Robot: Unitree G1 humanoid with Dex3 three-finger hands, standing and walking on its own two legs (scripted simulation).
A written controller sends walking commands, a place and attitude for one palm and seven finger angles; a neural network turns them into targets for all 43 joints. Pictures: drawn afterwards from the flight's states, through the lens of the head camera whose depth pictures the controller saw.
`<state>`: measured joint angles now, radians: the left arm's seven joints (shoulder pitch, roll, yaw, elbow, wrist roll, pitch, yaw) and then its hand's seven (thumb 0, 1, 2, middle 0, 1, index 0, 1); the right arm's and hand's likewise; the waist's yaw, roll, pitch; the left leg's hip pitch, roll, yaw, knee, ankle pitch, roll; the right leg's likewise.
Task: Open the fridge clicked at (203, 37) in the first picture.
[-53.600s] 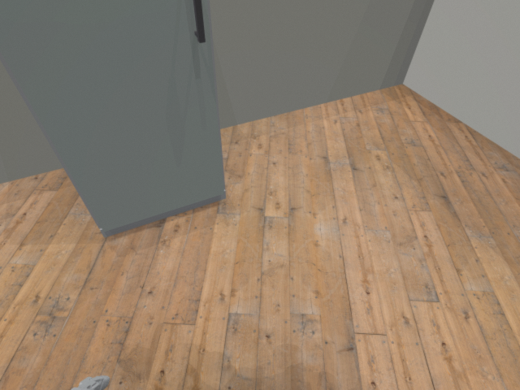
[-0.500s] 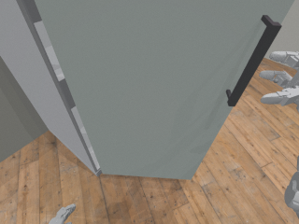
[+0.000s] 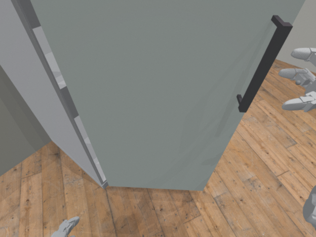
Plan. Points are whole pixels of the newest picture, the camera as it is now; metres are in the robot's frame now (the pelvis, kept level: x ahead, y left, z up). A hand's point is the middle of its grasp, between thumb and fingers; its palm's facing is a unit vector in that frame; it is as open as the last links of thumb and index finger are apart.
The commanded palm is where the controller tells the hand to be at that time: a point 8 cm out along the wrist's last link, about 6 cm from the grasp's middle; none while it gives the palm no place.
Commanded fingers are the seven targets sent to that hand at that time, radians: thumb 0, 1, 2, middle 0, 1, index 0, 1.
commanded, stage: move the hooked fingers beside the handle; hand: right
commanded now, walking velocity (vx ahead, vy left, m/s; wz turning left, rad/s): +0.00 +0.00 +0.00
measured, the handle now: (257, 70) +0.49 -0.19 +0.20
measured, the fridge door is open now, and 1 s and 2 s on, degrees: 54 54 53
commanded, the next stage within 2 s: feel for the door with the fingertips in 0.78 s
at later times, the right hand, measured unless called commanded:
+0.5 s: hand (289, 86) +0.43 -0.25 +0.21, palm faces -0.03 +1.00 -0.05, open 14.0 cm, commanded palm +0.40 -0.29 +0.21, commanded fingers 0.00 0.50 -0.30 0.30 1.20 0.30 1.20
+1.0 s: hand (285, 82) +0.43 -0.23 +0.22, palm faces -0.05 +1.00 -0.03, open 14.0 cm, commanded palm +0.40 -0.28 +0.21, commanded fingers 0.00 0.50 -0.30 0.30 1.20 0.30 1.20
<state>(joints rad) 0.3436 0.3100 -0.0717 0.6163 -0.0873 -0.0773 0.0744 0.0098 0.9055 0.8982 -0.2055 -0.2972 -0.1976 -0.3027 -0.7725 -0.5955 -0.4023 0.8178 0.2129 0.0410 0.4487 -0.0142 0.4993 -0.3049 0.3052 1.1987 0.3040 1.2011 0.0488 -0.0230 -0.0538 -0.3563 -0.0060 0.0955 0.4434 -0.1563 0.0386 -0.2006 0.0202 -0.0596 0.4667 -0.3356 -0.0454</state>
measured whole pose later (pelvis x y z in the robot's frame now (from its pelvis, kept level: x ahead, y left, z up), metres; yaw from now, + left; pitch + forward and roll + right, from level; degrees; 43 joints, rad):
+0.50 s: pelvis +0.01 -0.01 +0.00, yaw +0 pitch +5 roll +1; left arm 0.35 0.30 -0.06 0.60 -0.08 -0.06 0.06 0.01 0.91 0.90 -0.21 -0.30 -0.20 -0.30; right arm -0.72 -0.55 -0.35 0.75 0.20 0.10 0.41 -0.01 0.50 -0.31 0.30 1.20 0.30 1.20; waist 0.04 -0.05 -0.06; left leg -0.36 0.01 0.08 0.44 -0.16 0.02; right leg -0.19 0.04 -0.07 0.44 -0.34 -0.06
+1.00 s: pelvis +0.00 -0.01 +0.00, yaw -1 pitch +4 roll +1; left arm 0.30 0.30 -0.07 0.62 -0.09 -0.07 0.07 0.01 0.91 0.90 -0.21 -0.30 -0.20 -0.30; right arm -0.77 -0.52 -0.31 0.76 0.21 0.12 0.39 -0.01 0.50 -0.30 0.30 1.20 0.30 1.20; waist 0.03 -0.04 -0.06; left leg -0.33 0.00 0.10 0.43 -0.16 0.03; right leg -0.18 0.03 -0.05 0.44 -0.33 -0.05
